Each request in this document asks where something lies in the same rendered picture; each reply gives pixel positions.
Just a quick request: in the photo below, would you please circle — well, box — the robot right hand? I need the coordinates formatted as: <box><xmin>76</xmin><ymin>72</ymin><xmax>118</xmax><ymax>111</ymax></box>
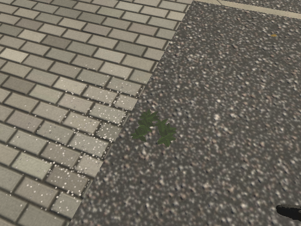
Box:
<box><xmin>276</xmin><ymin>204</ymin><xmax>301</xmax><ymax>221</ymax></box>

